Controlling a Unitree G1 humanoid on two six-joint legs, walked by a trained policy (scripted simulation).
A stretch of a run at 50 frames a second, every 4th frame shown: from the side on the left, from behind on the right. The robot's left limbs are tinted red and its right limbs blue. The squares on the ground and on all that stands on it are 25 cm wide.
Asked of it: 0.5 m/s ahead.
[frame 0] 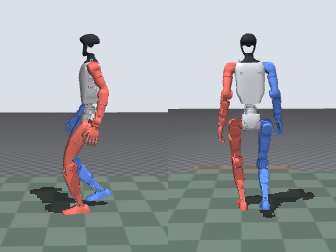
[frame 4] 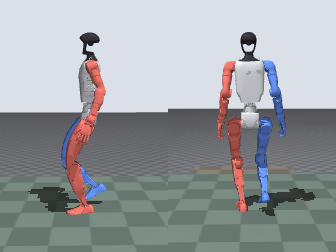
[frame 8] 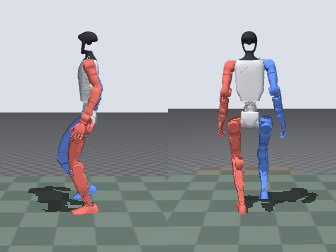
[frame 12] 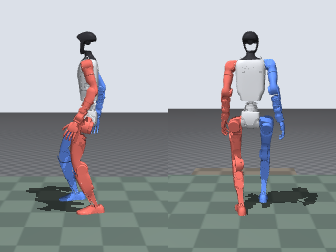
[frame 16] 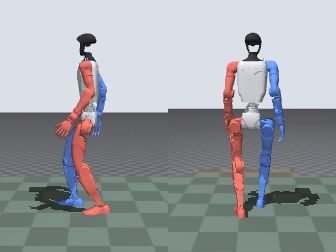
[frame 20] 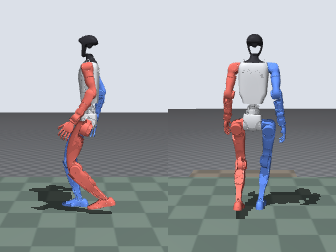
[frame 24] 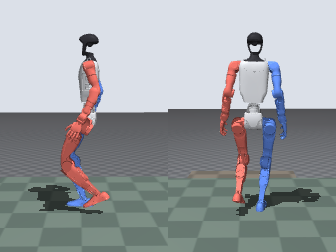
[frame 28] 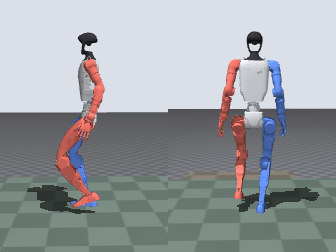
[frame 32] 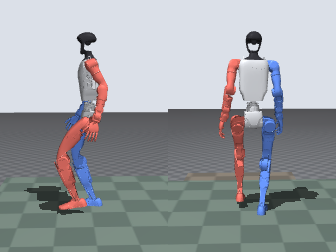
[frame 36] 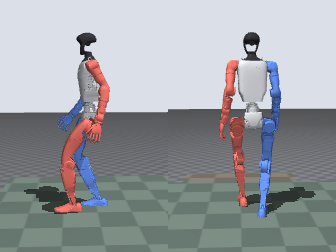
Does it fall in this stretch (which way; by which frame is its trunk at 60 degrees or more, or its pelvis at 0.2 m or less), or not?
no
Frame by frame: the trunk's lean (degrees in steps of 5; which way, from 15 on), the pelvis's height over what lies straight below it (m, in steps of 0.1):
0: 0, 0.7
4: 0, 0.8
8: 0, 0.8
12: 0, 0.8
16: 5, 0.8
20: 0, 0.7
24: 0, 0.8
28: 0, 0.8
32: 5, 0.8
36: 5, 0.8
